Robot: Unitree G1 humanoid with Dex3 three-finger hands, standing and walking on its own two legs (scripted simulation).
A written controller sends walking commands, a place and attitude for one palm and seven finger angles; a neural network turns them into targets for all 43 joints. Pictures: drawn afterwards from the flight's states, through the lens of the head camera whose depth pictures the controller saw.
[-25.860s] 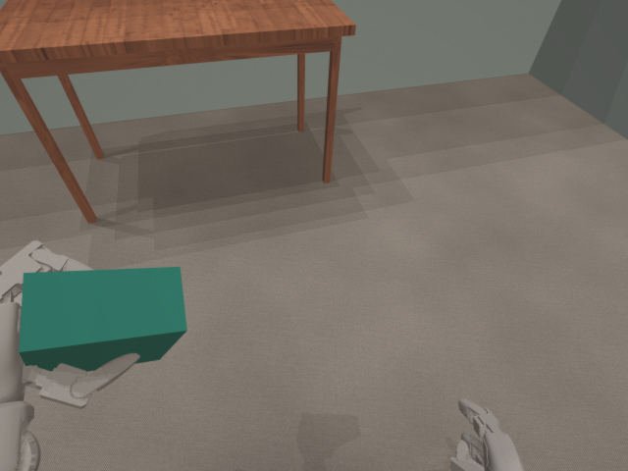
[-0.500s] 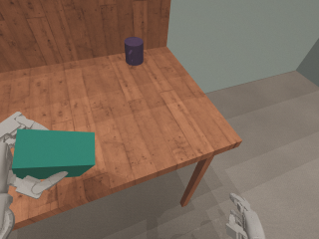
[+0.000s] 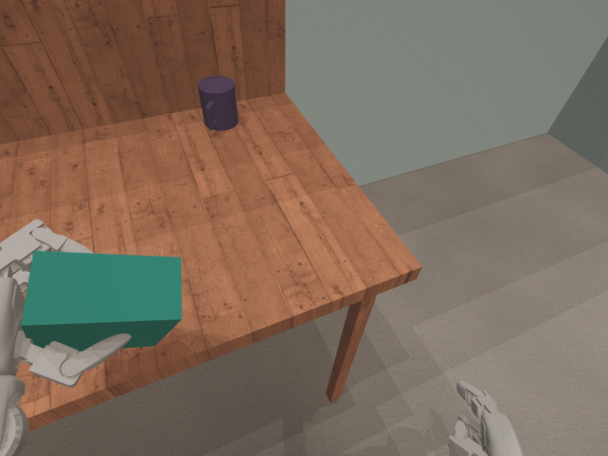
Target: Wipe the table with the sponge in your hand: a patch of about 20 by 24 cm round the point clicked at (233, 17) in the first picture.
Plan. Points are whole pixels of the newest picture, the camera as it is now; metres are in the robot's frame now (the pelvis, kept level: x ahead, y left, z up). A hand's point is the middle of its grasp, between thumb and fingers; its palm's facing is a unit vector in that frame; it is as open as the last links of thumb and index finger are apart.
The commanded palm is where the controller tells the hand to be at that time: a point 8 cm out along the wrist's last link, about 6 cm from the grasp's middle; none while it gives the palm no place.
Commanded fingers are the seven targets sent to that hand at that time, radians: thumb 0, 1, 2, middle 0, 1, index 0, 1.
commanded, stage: shuffle to correct the standing spot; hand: left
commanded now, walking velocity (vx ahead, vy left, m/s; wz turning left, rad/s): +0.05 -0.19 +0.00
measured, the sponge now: (126, 306) +0.23 +0.21 +0.13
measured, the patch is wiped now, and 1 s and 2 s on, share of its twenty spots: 0.00 0.00 0.00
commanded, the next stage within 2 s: come to a stop and stand still in 0.52 s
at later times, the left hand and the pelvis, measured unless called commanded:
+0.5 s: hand (93, 300) +0.22 +0.22 +0.16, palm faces +0.33 -0.84 -0.43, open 10.2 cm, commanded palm +0.16 +0.26 +0.18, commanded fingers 0.00 0.10 1.30 -1.20 -1.60 -1.20 -1.60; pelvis +0.00 -0.02 -0.01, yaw +0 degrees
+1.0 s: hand (139, 292) +0.22 +0.17 +0.19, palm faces +0.22 -0.86 -0.46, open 10.2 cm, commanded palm +0.18 +0.23 +0.18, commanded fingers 0.00 0.10 1.30 -1.20 -1.60 -1.20 -1.60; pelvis +0.01 -0.05 +0.01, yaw -1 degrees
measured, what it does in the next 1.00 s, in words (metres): steps on the spot: left foot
